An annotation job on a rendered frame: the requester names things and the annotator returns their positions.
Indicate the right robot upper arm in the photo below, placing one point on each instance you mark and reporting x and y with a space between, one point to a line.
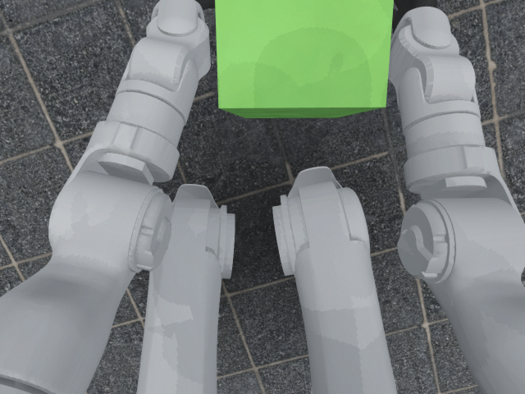
471 254

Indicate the robot right forearm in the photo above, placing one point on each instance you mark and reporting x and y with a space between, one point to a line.
440 115

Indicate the right robot thigh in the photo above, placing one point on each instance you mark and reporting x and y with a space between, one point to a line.
347 347

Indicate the left robot upper arm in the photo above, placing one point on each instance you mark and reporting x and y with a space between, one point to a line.
55 325

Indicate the carton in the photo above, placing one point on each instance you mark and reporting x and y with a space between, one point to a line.
302 58

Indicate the robot left forearm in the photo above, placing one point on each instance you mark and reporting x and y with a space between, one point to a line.
139 139

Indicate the robot right hand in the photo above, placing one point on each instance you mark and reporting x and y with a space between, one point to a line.
407 5

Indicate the right robot shin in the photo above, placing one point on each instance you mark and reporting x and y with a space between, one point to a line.
352 208

